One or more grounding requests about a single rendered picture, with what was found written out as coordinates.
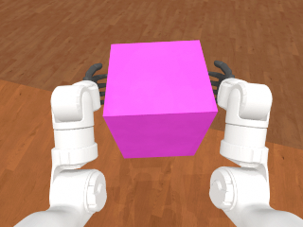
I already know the robot right forearm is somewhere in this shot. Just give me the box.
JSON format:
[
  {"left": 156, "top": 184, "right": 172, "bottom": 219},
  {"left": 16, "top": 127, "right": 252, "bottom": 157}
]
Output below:
[{"left": 217, "top": 78, "right": 273, "bottom": 199}]

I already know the left robot upper arm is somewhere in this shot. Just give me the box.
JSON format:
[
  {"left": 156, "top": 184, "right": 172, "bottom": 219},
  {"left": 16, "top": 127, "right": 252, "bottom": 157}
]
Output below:
[{"left": 13, "top": 168, "right": 107, "bottom": 227}]

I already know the robot left forearm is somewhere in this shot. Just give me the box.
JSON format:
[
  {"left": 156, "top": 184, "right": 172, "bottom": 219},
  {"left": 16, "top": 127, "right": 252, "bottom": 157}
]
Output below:
[{"left": 49, "top": 80, "right": 101, "bottom": 204}]

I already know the carton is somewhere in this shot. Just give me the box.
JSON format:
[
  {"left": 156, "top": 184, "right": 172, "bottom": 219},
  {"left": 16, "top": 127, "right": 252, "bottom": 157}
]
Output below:
[{"left": 103, "top": 40, "right": 218, "bottom": 159}]

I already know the right robot upper arm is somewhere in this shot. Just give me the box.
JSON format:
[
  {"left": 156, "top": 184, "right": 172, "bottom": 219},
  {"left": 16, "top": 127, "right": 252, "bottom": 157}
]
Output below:
[{"left": 209, "top": 166, "right": 303, "bottom": 227}]

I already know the robot right hand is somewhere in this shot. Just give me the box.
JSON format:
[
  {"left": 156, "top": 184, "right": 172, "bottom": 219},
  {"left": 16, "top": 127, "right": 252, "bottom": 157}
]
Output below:
[{"left": 207, "top": 61, "right": 235, "bottom": 104}]

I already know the robot left hand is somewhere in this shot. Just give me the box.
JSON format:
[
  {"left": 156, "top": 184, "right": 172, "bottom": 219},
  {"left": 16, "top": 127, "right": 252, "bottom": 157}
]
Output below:
[{"left": 82, "top": 63, "right": 108, "bottom": 105}]

